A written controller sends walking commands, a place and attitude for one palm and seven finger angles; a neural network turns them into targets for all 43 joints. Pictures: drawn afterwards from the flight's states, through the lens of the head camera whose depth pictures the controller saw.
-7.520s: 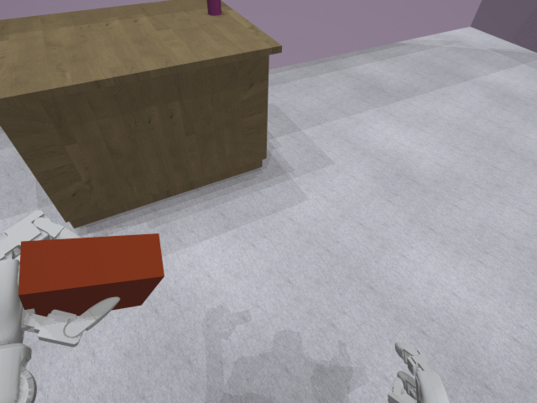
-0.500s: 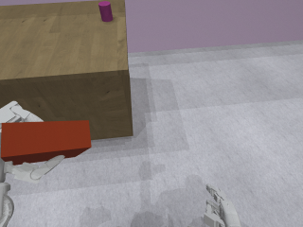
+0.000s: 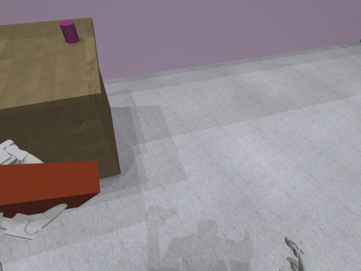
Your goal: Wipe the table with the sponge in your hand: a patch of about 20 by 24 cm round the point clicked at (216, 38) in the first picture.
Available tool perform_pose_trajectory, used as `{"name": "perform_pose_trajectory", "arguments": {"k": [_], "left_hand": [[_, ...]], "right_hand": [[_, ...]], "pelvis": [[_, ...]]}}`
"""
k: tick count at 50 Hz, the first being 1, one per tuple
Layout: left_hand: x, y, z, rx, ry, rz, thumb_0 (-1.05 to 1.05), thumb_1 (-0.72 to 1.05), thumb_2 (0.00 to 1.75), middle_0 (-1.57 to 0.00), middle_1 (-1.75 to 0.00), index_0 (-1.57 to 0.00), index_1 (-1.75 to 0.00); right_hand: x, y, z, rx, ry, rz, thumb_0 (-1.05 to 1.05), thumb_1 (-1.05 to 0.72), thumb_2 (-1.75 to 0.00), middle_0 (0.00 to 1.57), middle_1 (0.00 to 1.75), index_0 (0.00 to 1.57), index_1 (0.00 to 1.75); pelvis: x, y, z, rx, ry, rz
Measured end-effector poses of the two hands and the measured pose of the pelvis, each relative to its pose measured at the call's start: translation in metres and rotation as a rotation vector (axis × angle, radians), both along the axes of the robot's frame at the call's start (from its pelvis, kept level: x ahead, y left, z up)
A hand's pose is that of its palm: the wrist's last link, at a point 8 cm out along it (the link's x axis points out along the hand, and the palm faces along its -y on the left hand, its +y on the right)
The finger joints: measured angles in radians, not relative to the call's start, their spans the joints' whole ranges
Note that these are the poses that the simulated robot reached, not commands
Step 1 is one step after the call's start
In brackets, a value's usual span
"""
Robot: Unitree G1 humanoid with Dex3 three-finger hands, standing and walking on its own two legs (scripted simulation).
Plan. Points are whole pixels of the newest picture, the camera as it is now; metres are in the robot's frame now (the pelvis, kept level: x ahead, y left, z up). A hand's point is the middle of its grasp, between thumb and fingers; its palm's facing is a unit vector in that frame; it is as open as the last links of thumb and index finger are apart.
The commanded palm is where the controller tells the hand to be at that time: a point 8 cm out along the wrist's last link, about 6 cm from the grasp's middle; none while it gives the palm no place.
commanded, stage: take the last steps up to it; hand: left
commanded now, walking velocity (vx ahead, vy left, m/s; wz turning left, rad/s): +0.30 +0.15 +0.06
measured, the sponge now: (60, 189) +0.22 +0.21 +0.15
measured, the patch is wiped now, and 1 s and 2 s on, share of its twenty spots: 0.00 0.00 0.00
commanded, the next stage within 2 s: none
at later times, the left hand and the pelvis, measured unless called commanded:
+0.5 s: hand (63, 181) +0.23 +0.20 +0.16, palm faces +0.32 -0.78 -0.53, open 9.3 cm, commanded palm +0.17 +0.25 +0.18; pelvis +0.01 -0.03 +0.01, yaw +1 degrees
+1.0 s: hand (45, 123) +0.32 +0.26 +0.19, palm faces +0.38 -0.79 -0.48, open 9.3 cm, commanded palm +0.28 +0.31 +0.18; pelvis +0.11 +0.03 +0.00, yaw -1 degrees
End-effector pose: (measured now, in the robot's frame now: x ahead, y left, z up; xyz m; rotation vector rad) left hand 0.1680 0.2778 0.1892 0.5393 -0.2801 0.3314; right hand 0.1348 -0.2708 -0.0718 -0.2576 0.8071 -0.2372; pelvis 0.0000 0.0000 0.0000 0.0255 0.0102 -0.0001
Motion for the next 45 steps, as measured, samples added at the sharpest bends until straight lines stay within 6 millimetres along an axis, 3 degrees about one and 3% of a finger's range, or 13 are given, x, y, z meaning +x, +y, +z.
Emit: {"name": "perform_pose_trajectory", "arguments": {"k": [3,7,13,17,22,27,31,36,39,45], "left_hand": [[-0.013,0.003,-0.007,-0.04,-0.016,0.029,-0.01,-0.43,1.0,-0.83,-1.35,-0.84,-1.34],[-0.02,0.004,-0.001,-0.02,-0.034,0.059,-0.01,-0.43,1.0,-0.83,-1.35,-0.84,-1.34],[-0.012,-0.013,0.004,0.019,-0.033,0.088,-0.01,-0.43,1.0,-0.83,-1.35,-0.84,-1.34],[0.003,-0.03,-0.008,-0.008,0.006,0.069,-0.01,-0.43,1.0,-0.83,-1.35,-0.84,-1.34],[0.016,-0.041,-0.012,-0.014,0.111,0.033,-0.01,-0.43,1.0,-0.83,-1.35,-0.84,-1.34],[0.03,-0.034,0.001,0.069,0.144,0.008,-0.01,-0.43,1.0,-0.83,-1.35,-0.84,-1.34],[0.045,-0.018,0.011,0.098,0.109,0.014,-0.01,-0.43,1.0,-0.83,-1.35,-0.84,-1.34],[0.068,0.01,0.006,0.072,0.024,0.014,-0.01,-0.43,1.0,-0.83,-1.35,-0.84,-1.34],[0.085,0.022,-0.004,0.048,-0.03,-0.001,-0.01,-0.43,1.0,-0.83,-1.35,-0.84,-1.34],[0.109,0.026,0.0,0.008,-0.039,-0.02,-0.01,-0.43,1.0,-0.83,-1.35,-0.84,-1.34]], "right_hand": [[0.0,0.015,0.002,0.013,-0.039,0.035,0.01,-0.91,-0.89,0.2,0.3,0.2,0.29],[0.003,0.04,-0.005,0.091,-0.071,0.082,0.01,-0.9,-0.89,0.2,0.3,0.2,0.29],[0.011,0.06,-0.03,0.203,-0.066,0.13,0.01,-0.9,-0.89,0.2,0.3,0.2,0.3],[0.013,0.05,-0.048,0.215,0.015,0.153,0.01,-0.9,-0.89,0.21,0.3,0.21,0.3],[0.013,0.02,-0.039,0.17,0.088,0.096,0.01,-0.9,-0.89,0.21,0.3,0.21,0.3],[0.021,-0.006,-0.027,0.092,0.117,0.056,0.01,-0.9,-0.89,0.2,0.3,0.2,0.3],[0.037,-0.009,-0.02,0.047,0.11,0.042,0.01,-0.9,-0.89,0.2,0.3,0.2,0.29],[0.07,0.012,-0.016,0.012,0.038,0.027,0.01,-0.91,-0.89,0.2,0.3,0.2,0.29],[0.091,0.035,-0.017,0.039,-0.029,0.002,0.01,-0.91,-0.89,0.2,0.3,0.2,0.29],[0.119,0.088,-0.011,0.15,-0.085,0.058,0.01,-0.9,-0.89,0.2,0.3,0.2,0.29]], "pelvis": [[-0.005,0.002,0.0,-0.011,-0.024,0.001],[-0.007,-0.002,0.002,-0.023,-0.036,0.011],[-0.004,-0.018,-0.006,-0.011,-0.024,0.002],[-0.005,-0.028,-0.009,-0.01,-0.024,0.027],[0.005,-0.03,0.006,0.019,0.003,0.013],[0.02,-0.025,0.013,0.037,0.025,0.018],[0.036,-0.012,0.013,0.037,0.028,0.014],[0.063,0.014,-0.002,0.011,0.015,-0.004],[0.073,0.025,-0.011,0.02,-0.011,-0.016],[0.093,0.03,-0.004,-0.001,-0.007,-0.015]]}}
